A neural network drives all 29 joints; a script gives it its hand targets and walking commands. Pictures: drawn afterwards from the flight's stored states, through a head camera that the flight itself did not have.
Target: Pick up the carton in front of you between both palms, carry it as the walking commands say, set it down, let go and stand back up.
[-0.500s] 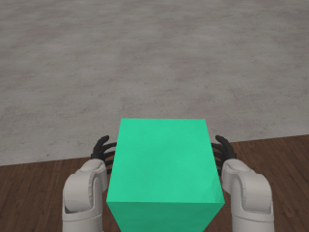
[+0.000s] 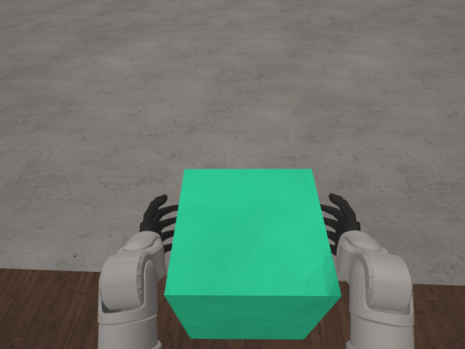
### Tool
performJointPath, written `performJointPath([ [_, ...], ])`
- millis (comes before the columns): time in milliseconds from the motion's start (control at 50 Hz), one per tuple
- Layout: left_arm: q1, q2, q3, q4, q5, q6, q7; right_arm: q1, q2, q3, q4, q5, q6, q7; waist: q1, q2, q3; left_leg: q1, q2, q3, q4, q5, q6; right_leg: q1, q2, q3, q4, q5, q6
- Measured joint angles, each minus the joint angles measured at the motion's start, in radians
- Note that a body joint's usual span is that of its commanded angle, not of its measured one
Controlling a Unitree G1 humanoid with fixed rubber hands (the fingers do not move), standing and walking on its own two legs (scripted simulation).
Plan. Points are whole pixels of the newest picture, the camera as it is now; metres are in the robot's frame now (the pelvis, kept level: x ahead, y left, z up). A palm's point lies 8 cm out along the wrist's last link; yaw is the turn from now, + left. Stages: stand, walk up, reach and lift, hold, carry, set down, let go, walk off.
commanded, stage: carry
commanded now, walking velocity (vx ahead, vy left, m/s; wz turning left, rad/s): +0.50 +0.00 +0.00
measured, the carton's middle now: (247, 258) +0.28 +0.01 +0.00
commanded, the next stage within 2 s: none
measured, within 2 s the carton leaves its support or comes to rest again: neither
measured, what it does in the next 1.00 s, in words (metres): goes down: left foot, then right foot 0.08 m lower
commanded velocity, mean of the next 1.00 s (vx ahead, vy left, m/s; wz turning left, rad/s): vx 0.50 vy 0.00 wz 0.00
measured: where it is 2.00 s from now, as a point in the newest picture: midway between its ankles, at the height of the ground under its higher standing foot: (261, 164)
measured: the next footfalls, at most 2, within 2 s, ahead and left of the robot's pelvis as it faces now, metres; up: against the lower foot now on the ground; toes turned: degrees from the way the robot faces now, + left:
left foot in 0.30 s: +0.39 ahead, +0.11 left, +0.00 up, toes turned +5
right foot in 0.82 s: +0.73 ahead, -0.06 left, -0.08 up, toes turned -6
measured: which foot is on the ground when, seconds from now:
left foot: up 0.00-0.28, down 0.30-0.86, up 0.88-1.00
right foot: down 0.00-0.32, up 0.34-0.80, down 0.82-1.00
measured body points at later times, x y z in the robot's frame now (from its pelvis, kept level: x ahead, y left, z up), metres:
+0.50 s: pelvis +0.32 +0.05 -0.01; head +0.40 +0.05 +0.43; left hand +0.73 +0.16 +0.07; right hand +0.70 -0.14 +0.08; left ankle +0.35 +0.10 -0.74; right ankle +0.27 -0.09 -0.66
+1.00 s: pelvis +0.67 -0.02 -0.09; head +0.73 -0.04 +0.36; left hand +1.04 +0.14 -0.01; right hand +1.06 -0.17 -0.01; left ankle +0.59 +0.12 -0.69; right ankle +0.69 -0.06 -0.82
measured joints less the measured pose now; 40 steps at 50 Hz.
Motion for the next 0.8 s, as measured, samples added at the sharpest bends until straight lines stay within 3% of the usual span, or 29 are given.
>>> performJointPath([
  [140, -0.144, 0.049, 0.018, 0.089, -0.031, -0.025, 0.009, -0.126, -0.036, -0.007, 0.065, 0.004, -0.02, -0.018, -0.002, -0.005, -0.021, -0.155, 0.033, 0.03, -0.336, 0.14, -0.006, 0.157, 0.003, 0.031, -0.067, -0.094, 0.032],
  [260, -0.348, 0.11, 0.017, 0.257, -0.046, 0.007, 0.031, -0.318, -0.113, -0.04, 0.224, 0.043, 0.01, -0.03, -0.014, -0.014, -0.032, -0.095, -0.009, 0.088, -0.589, 0.234, 0.032, 0.286, -0.002, 0.052, -0.032, -0.243, 0.086],
  [300, -0.41, 0.135, 0.025, 0.316, -0.048, 0.023, 0.032, -0.395, -0.13, -0.05, 0.307, 0.052, 0.016, -0.031, -0.023, -0.021, -0.028, -0.028, -0.037, 0.114, -0.657, 0.252, 0.048, 0.295, -0.023, 0.057, 0.08, -0.322, 0.099],
  [340, -0.465, 0.17, 0.035, 0.378, -0.064, 0.026, 0.032, -0.461, -0.132, -0.054, 0.391, 0.05, 0.003, -0.034, -0.054, -0.047, -0.005, -0.037, -0.057, 0.123, -0.556, 0.207, 0.059, 0.202, -0.051, 0.112, 0.365, -0.304, 0.093],
  [400, -0.515, 0.187, 0.057, 0.445, -0.073, 0.035, 0.033, -0.51, -0.138, -0.06, 0.464, 0.061, 0.004, -0.046, -0.085, -0.035, 0.041, -0.004, -0.067, 0.113, -0.537, 0.107, 0.058, -0.014, 0.003, 0.226, 0.764, -0.276, 0.061],
  [440, -0.536, 0.178, 0.074, 0.457, -0.063, 0.044, 0.034, -0.517, -0.144, -0.067, 0.469, 0.076, 0.008, -0.052, -0.096, -0.026, 0.07, 0.038, -0.074, 0.11, -0.582, 0.1, 0.053, -0.128, 0.007, 0.243, 0.8, -0.225, 0.047],
  [600, -0.527, 0.117, 0.132, 0.32, -0.029, 0.026, 0.039, -0.51, -0.112, -0.111, 0.349, 0.084, -0.015, -0.065, -0.119, -0.01, 0.127, 0.188, -0.086, 0.083, -0.672, 0.003, 0.05, -0.355, -0.018, 0.247, 0.452, -0.109, 0.054],
  [720, -0.448, 0.09, 0.146, 0.186, -0.022, 0.018, 0.034, -0.481, -0.08, -0.1, 0.278, 0.078, -0.034, -0.061, -0.126, -0.026, 0.083, 0.323, -0.11, 0.072, -0.628, -0.169, 0.018, -0.333, -0.009, 0.212, 0.19, 0.27, 0.047],
  [760, -0.439, 0.092, 0.149, 0.185, -0.017, 0.021, 0.027, -0.476, -0.083, -0.083, 0.288, 0.075, -0.036, -0.06, -0.139, -0.038, 0.055, 0.371, -0.124, 0.065, -0.574, -0.257, 0.006, -0.277, -0.009, 0.199, 0.034, 0.417, 0.038],
  [800, -0.444, 0.094, 0.142, 0.216, -0.01, 0.022, 0.022, -0.476, -0.1, -0.072, 0.309, 0.078, -0.029, -0.059, -0.135, -0.05, 0.031, 0.407, -0.127, 0.072, -0.447, -0.355, 0.0, -0.2, -0.009, 0.167, -0.058, 0.479, 0.025],
])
